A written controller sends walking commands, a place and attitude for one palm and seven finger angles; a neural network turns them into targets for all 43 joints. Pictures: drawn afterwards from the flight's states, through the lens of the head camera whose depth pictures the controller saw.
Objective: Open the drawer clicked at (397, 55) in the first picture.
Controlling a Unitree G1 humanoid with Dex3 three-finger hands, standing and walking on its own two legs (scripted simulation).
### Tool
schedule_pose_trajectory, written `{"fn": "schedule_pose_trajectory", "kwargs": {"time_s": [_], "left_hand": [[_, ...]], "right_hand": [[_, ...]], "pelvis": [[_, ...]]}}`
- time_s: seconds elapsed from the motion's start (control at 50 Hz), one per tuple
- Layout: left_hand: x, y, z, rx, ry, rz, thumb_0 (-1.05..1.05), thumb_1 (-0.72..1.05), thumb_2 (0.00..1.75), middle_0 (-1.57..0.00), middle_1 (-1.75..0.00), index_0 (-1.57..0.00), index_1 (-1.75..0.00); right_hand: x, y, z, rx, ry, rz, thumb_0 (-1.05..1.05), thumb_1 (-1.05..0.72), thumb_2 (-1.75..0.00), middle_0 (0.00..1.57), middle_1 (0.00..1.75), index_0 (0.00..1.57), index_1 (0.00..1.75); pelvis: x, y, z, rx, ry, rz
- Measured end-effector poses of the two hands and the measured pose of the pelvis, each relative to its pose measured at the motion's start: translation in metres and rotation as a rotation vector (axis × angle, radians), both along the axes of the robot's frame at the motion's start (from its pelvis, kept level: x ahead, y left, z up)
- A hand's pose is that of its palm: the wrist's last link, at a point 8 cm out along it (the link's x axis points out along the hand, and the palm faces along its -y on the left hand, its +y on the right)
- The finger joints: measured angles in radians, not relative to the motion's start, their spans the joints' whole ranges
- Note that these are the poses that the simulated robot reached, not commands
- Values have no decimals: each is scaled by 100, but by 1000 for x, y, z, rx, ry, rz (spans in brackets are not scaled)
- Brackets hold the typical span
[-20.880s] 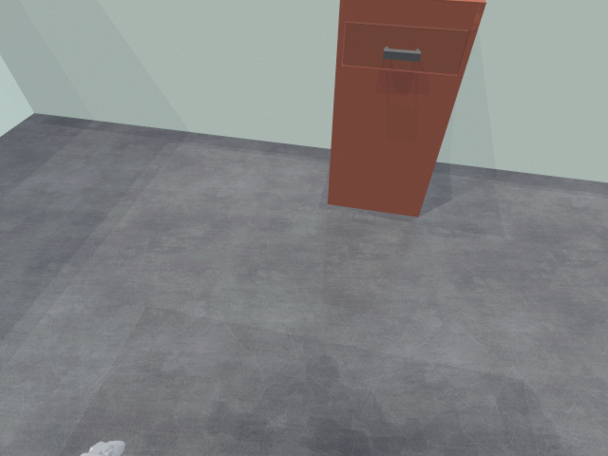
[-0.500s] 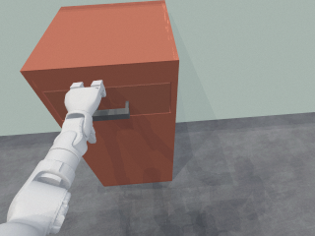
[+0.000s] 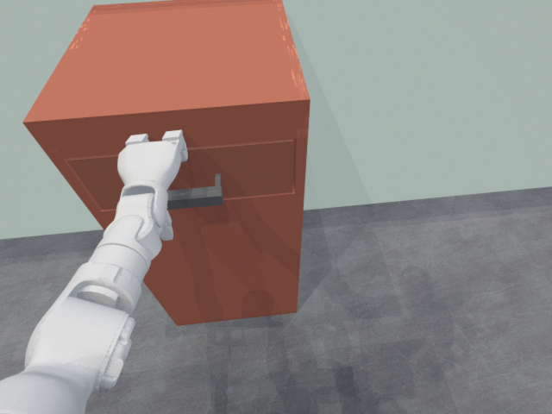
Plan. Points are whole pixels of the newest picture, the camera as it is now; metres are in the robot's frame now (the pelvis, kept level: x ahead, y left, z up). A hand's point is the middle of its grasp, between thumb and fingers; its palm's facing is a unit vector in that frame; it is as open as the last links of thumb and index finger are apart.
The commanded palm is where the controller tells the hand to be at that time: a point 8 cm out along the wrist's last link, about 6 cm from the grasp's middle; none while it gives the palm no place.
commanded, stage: re-aim the fingers above the handle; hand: left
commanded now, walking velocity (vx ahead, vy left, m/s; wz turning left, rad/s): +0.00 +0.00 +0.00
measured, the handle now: (190, 189) +0.51 +0.15 +0.01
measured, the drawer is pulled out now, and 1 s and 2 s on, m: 0.00 0.00 0.00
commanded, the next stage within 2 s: lower the fingers behind the handle in 0.86 s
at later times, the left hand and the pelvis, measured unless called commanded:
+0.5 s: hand (162, 184) +0.46 +0.17 +0.07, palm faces +0.01 -0.02 -1.00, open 13.7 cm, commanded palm +0.44 +0.18 +0.12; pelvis +0.00 +0.00 +0.00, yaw +1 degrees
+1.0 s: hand (173, 187) +0.46 +0.16 +0.06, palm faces +0.03 -0.03 -1.00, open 13.6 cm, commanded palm +0.44 +0.18 +0.12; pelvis +0.00 -0.01 +0.00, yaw +0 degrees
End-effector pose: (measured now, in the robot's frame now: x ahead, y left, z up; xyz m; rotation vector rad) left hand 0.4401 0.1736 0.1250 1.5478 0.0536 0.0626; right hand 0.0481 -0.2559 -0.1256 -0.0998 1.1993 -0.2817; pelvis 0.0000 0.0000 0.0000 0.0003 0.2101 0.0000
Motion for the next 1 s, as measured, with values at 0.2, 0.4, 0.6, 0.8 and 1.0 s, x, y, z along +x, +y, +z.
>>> {"fn": "schedule_pose_trajectory", "kwargs": {"time_s": [0.2, 0.4, 0.6, 0.8, 1.0], "left_hand": [[-7, 2, -3, -12, 8, -49, 0, -49, 30, -33, -121, -32, -121], [0, 1, 1, 0, -12, -12, 0, -49, 30, -34, -122, -33, -122], [2, -1, 4, 11, 9, 3, 0, -49, 30, -35, -122, -34, -126], [0, -14, -8, -15, 28, -63, 0, -49, 30, -33, -121, -32, -123], [2, -14, -7, -10, -25, -42, 0, -49, 30, -37, -124, -35, -123]], "right_hand": [[-6, -7, 2, -22, 22, 7, 1, -91, -90, 20, 30, 20, 30], [7, -10, 3, -22, -8, 17, 1, -91, -90, 20, 30, 20, 30], [14, -7, 2, -16, -13, 39, 1, -91, -90, 20, 30, 20, 30], [5, -9, 0, -17, -2, 24, 1, -91, -90, 20, 30, 20, 30], [-4, -9, -2, -8, 17, -9, 1, -91, -90, 20, 30, 20, 30]], "pelvis": [[1, 0, 0, -4, -6, 14], [1, -2, 0, -3, 2, 15], [0, -4, -1, -2, 5, 27], [0, -5, -3, -2, 10, 21], [2, -6, -1, 1, 11, 3]]}}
